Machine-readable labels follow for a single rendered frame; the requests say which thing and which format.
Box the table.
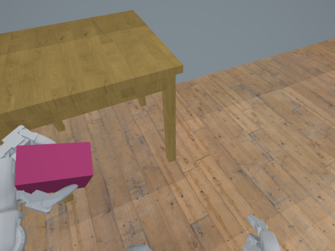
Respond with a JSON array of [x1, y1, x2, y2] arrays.
[[0, 10, 183, 203]]

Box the left robot hand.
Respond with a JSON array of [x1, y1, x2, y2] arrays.
[[0, 125, 78, 214]]

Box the sponge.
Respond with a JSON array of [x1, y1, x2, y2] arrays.
[[15, 142, 93, 194]]

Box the left robot forearm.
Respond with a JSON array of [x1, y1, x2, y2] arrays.
[[0, 209, 27, 251]]

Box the right robot hand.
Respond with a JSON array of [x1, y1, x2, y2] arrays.
[[242, 214, 282, 251]]

